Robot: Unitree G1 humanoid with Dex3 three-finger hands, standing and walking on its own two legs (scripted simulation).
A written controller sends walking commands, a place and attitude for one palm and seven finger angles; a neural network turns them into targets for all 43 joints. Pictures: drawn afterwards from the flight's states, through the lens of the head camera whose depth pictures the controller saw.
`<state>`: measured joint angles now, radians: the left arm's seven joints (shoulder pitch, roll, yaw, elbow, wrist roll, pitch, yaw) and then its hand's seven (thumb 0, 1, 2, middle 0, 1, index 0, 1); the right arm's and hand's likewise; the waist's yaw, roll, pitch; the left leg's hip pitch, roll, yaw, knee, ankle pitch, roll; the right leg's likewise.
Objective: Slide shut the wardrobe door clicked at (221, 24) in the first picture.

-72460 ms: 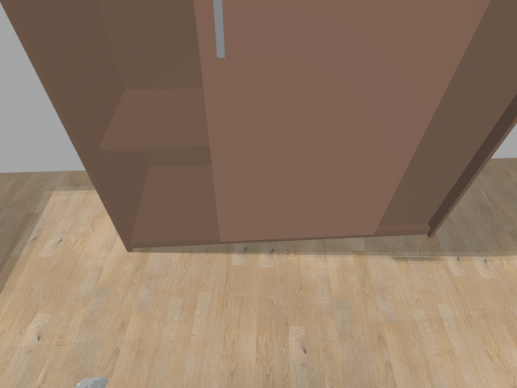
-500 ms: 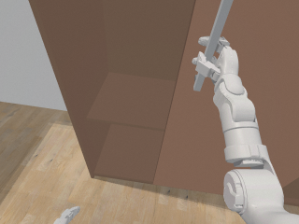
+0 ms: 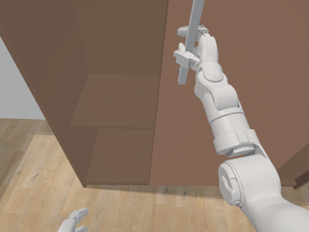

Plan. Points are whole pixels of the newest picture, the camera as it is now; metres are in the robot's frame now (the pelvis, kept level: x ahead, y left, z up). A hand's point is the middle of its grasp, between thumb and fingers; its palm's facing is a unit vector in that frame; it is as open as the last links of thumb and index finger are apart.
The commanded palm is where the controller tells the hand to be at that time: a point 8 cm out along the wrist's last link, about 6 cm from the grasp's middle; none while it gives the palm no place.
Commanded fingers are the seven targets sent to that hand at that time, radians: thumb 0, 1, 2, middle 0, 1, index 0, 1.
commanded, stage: tug the door sideways, standing still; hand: right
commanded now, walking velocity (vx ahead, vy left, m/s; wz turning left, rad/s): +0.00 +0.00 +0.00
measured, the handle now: (189, 36) +0.51 -0.03 +0.27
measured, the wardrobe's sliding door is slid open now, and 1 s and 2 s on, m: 0.40 0.34 0.14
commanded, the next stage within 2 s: step sideways, sliding the door along in 0.42 s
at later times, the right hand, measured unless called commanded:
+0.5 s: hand (165, 56) +0.45 +0.03 +0.25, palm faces -0.06 +0.99 -0.09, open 5.8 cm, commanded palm +0.43 +0.03 +0.25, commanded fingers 0.00 -0.90 -0.90 0.45 1.40 0.45 1.40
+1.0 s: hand (156, 58) +0.45 +0.05 +0.24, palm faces -0.18 +0.97 -0.14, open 6.2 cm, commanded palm +0.45 +0.02 +0.24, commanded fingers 0.00 -0.90 -0.90 0.45 1.40 0.45 1.40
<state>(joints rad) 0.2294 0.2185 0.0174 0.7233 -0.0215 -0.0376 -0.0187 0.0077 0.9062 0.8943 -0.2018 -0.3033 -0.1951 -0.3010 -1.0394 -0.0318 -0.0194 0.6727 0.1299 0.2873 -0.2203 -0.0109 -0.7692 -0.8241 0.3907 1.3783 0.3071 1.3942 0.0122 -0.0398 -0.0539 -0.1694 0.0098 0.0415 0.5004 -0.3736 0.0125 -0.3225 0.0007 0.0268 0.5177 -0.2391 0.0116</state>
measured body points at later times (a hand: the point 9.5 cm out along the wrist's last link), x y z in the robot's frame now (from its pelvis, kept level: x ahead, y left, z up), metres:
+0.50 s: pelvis -0.02 -0.01 +0.00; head +0.00 +0.01 +0.45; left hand +0.05 +0.23 -0.14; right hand +0.44 -0.03 +0.26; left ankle -0.07 +0.11 -0.73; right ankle +0.02 -0.13 -0.73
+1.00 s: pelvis -0.02 +0.05 +0.00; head +0.06 +0.08 +0.44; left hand +0.08 +0.29 -0.15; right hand +0.45 -0.01 +0.25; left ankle -0.07 +0.11 -0.73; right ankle +0.01 -0.08 -0.71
